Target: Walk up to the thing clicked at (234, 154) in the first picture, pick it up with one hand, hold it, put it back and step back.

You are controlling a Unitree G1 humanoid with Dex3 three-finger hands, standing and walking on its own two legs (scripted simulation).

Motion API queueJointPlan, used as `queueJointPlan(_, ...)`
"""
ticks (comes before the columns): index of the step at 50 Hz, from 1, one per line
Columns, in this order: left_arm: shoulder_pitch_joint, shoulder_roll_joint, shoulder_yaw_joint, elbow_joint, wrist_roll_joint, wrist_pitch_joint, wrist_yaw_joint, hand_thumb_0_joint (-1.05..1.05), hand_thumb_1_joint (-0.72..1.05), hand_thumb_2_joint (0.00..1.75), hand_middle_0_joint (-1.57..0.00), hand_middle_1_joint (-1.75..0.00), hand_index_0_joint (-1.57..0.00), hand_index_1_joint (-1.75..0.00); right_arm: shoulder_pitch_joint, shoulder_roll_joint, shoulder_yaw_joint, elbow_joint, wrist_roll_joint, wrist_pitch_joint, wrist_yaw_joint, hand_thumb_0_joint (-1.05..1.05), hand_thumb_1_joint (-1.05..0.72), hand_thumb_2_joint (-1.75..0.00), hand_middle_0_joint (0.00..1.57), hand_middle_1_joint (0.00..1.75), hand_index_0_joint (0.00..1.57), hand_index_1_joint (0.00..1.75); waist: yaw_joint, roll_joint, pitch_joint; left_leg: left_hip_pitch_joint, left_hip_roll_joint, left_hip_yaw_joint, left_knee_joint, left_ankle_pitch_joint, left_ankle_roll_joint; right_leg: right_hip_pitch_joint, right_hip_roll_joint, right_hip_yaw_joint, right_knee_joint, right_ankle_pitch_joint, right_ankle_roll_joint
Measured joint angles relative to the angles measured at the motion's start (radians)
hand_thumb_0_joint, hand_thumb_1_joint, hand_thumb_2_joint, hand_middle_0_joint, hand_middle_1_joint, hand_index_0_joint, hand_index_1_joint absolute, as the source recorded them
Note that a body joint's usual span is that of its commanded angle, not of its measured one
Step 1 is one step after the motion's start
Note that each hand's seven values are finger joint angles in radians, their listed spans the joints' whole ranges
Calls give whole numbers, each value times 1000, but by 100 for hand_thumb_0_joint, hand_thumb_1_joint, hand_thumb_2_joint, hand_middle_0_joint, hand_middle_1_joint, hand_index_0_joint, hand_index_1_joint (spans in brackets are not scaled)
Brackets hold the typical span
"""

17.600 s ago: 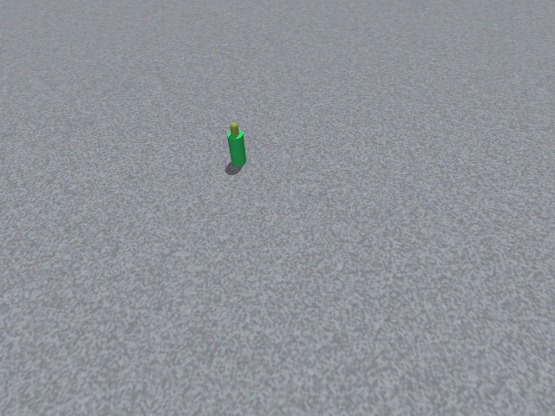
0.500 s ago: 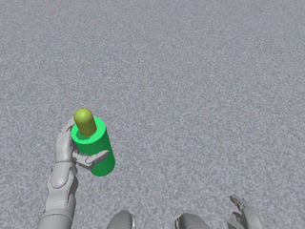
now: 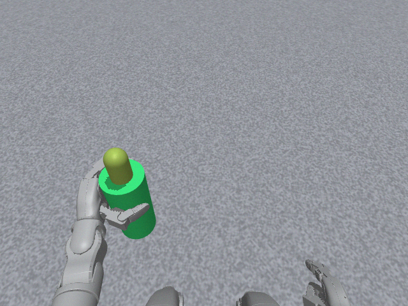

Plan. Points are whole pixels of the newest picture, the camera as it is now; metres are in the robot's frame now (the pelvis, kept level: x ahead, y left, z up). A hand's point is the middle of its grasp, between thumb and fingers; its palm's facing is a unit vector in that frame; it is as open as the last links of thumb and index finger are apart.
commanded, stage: hold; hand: left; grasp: from the side
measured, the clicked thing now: (128, 193) +0.32 +0.16 +0.02
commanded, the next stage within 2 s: none
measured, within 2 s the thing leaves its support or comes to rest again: neither
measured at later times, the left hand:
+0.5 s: hand (122, 194) +0.31 +0.17 +0.03, palm faces +0.09 -1.00 -0.04, open 11.2 cm
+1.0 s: hand (124, 193) +0.31 +0.16 +0.04, palm faces +0.10 -0.99 -0.04, open 11.2 cm
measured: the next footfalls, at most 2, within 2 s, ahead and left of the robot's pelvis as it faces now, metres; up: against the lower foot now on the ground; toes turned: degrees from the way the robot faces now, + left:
none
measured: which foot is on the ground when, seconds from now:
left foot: down 0.00-1.00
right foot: down 0.00-1.00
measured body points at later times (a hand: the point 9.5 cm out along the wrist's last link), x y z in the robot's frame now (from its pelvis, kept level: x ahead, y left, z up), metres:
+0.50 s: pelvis -0.01 +0.00 +0.00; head +0.03 +0.01 +0.45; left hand +0.30 +0.22 +0.04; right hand +0.12 -0.24 -0.11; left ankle +0.02 +0.13 -0.70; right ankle -0.01 -0.13 -0.70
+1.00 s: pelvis -0.01 +0.00 +0.00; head +0.03 +0.00 +0.45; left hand +0.30 +0.22 +0.04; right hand +0.11 -0.25 -0.11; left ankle +0.02 +0.13 -0.70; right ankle -0.01 -0.13 -0.70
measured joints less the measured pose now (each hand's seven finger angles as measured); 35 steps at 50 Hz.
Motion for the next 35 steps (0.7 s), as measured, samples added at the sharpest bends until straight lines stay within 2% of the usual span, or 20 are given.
queueJointPlan(35, 0, 1, -14, -10, 1, -7, 9, 0, -48, 106, -64, -99, -63, -98, 11, 1, -2, 26, 1, -21, 11, 1, -93, -90, 20, 30, 20, 30, 2, -2, 16, 27, -3, 3, -24, 22, 1, 24, -2, 3, -19, 20, 1)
